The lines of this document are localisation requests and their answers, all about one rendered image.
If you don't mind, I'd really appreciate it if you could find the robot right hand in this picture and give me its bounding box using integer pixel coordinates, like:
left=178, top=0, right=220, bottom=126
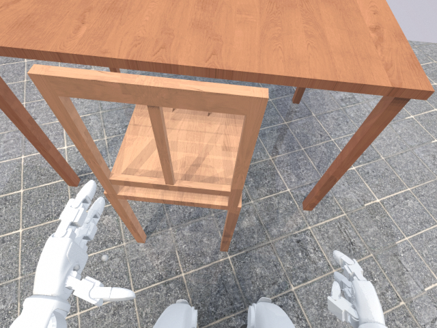
left=328, top=250, right=386, bottom=328

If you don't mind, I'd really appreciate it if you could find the table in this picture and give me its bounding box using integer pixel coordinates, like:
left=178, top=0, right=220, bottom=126
left=0, top=0, right=435, bottom=211

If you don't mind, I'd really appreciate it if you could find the left robot thigh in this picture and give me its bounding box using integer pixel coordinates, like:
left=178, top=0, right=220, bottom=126
left=153, top=303, right=197, bottom=328

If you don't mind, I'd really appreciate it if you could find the robot thigh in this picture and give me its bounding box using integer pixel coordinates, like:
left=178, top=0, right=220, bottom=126
left=153, top=303, right=197, bottom=328
left=247, top=302, right=295, bottom=328

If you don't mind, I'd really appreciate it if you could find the chair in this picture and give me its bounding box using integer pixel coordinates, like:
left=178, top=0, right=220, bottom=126
left=27, top=64, right=269, bottom=251

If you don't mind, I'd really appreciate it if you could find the robot left hand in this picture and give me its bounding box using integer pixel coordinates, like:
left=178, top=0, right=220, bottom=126
left=33, top=180, right=136, bottom=307

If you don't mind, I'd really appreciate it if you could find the right robot thigh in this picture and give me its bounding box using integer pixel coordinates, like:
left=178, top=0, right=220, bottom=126
left=247, top=302, right=295, bottom=328

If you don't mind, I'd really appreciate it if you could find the robot left forearm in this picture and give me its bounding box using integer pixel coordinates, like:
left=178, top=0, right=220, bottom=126
left=10, top=295, right=71, bottom=328

